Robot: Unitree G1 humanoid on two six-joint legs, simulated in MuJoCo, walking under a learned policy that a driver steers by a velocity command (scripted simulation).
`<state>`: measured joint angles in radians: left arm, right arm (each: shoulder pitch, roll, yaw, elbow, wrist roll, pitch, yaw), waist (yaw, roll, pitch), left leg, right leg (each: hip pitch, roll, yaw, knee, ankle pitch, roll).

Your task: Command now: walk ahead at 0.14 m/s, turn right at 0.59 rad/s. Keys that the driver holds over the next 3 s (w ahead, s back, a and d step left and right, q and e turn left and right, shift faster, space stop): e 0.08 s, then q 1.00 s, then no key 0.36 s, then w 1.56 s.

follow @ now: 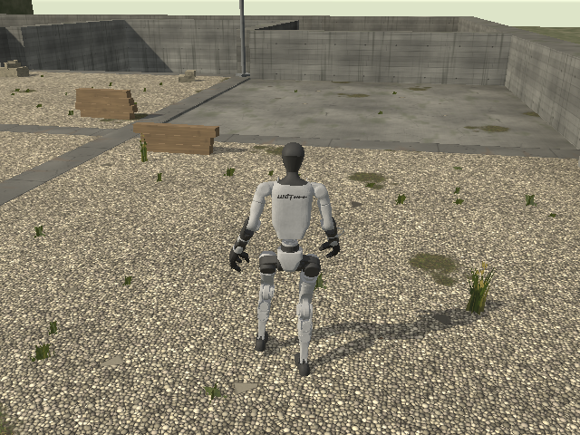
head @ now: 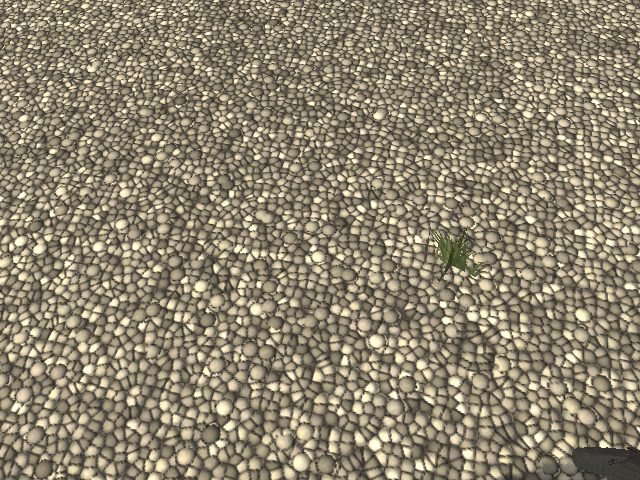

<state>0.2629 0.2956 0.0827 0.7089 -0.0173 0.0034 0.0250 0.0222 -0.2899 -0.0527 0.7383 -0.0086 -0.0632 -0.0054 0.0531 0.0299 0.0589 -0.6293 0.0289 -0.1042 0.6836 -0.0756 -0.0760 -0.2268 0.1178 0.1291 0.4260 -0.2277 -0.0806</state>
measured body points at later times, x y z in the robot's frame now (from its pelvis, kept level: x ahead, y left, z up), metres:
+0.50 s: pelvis +0.10 +0.01 -0.01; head +0.13 +0.01 +0.44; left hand +0.22 +0.30 -0.11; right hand +0.23 -0.26 -0.12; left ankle +0.16 +0.13 -0.73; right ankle +0.08 -0.11 -0.74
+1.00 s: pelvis +0.11 +0.06 +0.00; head +0.14 +0.09 +0.45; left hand +0.16 +0.38 -0.11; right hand +0.34 -0.16 -0.08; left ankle +0.10 +0.15 -0.74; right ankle +0.15 -0.09 -0.67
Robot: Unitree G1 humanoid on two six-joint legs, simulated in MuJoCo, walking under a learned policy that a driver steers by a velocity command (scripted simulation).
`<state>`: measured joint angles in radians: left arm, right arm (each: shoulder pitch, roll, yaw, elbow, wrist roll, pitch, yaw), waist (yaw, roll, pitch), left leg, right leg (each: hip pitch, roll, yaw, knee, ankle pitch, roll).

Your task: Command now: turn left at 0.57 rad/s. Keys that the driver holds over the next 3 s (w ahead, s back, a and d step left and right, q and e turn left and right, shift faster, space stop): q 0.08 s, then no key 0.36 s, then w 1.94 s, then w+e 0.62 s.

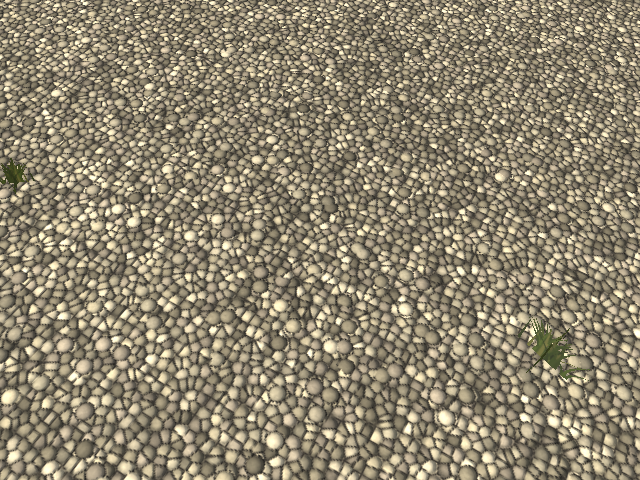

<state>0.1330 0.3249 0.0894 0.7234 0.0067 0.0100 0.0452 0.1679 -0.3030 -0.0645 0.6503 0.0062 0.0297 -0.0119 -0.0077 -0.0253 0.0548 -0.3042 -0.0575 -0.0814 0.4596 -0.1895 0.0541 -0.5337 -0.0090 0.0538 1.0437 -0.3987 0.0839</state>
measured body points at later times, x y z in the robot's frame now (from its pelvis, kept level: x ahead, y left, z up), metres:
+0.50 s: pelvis +0.01 -0.02 -0.01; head +0.03 -0.03 +0.44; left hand +0.11 +0.25 -0.11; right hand +0.19 -0.27 -0.12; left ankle -0.04 +0.11 -0.73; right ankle +0.04 -0.15 -0.74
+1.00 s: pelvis +0.15 -0.04 +0.00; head +0.17 -0.06 +0.45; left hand +0.21 +0.24 -0.10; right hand +0.28 -0.31 -0.12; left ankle +0.08 +0.10 -0.66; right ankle +0.16 -0.13 -0.74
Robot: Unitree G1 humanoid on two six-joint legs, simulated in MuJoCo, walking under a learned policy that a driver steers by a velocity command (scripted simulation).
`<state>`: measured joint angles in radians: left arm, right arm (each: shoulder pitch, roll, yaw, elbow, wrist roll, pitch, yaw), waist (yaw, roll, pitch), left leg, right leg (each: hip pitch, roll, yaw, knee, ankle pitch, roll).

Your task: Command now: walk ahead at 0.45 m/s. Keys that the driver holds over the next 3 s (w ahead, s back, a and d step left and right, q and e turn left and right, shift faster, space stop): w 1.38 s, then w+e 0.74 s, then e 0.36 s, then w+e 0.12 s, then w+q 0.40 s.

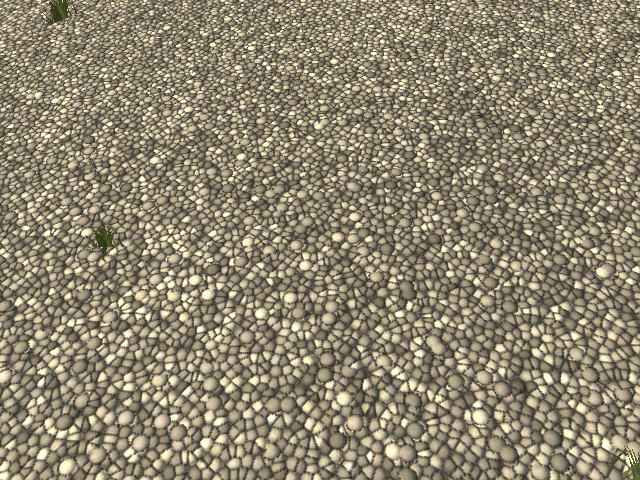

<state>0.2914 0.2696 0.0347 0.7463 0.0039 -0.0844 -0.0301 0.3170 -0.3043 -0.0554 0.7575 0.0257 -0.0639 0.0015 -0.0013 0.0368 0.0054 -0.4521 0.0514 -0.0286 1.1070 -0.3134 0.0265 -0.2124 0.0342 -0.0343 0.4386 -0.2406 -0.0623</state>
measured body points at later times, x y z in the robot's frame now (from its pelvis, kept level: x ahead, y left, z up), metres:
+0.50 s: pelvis +0.27 +0.06 -0.01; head +0.31 +0.07 +0.44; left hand +0.34 +0.34 -0.13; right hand +0.41 -0.21 -0.11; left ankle +0.33 +0.14 -0.74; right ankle +0.17 -0.09 -0.65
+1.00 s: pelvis +0.55 -0.01 -0.01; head +0.59 -0.02 +0.44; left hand +0.72 +0.25 -0.10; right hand +0.59 -0.29 -0.15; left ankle +0.42 +0.14 -0.65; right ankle +0.63 -0.09 -0.74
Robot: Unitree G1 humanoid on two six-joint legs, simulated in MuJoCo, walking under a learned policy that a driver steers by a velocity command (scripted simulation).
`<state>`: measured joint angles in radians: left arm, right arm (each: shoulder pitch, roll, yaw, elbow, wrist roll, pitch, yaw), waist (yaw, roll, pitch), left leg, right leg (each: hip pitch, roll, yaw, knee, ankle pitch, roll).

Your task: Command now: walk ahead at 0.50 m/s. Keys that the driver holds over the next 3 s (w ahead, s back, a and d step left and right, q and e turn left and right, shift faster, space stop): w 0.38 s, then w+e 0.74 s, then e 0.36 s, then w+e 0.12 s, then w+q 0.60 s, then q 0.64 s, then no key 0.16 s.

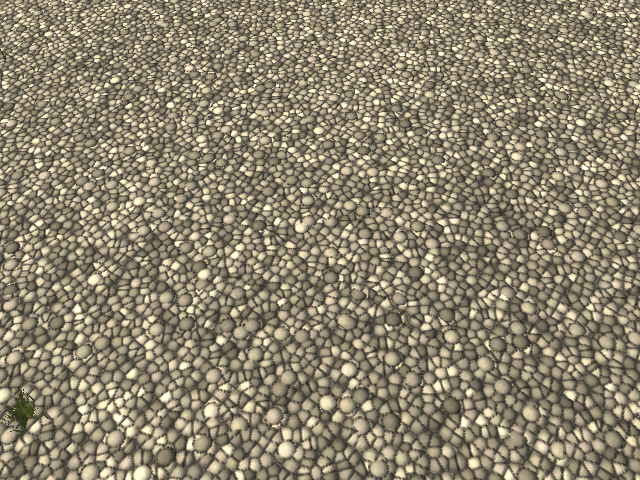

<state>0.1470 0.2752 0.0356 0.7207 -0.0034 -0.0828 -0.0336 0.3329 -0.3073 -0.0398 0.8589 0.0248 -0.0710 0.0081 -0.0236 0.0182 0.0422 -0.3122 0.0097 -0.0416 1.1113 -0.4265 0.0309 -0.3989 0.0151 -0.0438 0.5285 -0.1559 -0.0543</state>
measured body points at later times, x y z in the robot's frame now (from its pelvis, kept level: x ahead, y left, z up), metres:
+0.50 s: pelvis +0.28 +0.05 -0.01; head +0.31 +0.06 +0.44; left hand +0.28 +0.33 -0.14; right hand +0.47 -0.20 -0.09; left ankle +0.37 +0.14 -0.73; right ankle +0.10 -0.09 -0.67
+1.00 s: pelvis +0.54 -0.01 -0.02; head +0.57 -0.03 +0.43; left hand +0.80 +0.18 -0.10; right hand +0.48 -0.29 -0.15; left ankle +0.38 +0.15 -0.71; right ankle +0.63 -0.11 -0.73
